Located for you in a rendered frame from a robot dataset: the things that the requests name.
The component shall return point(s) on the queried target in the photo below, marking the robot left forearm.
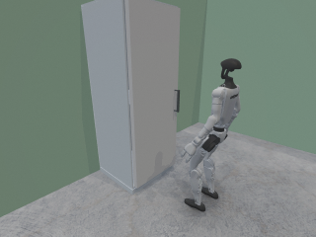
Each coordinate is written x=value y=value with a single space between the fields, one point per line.
x=202 y=135

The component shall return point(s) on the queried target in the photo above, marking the handle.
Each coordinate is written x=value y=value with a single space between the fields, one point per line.
x=178 y=101

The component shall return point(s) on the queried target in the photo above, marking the left robot thigh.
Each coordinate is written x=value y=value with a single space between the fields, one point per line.
x=206 y=146

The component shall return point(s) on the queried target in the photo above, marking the robot right forearm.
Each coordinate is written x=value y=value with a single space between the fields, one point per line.
x=232 y=119

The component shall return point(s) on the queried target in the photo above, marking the right robot thigh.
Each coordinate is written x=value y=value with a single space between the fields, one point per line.
x=207 y=160

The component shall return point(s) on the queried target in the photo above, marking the right robot upper arm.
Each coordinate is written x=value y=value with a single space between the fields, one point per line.
x=237 y=107

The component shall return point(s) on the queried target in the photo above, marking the fridge door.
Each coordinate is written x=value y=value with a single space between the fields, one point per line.
x=152 y=44

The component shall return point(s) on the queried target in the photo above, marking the robot thigh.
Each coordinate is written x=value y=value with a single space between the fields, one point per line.
x=206 y=146
x=207 y=160

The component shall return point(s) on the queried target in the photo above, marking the left robot upper arm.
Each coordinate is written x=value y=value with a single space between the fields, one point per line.
x=217 y=96

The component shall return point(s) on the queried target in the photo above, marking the robot left hand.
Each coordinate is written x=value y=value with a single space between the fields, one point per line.
x=191 y=149

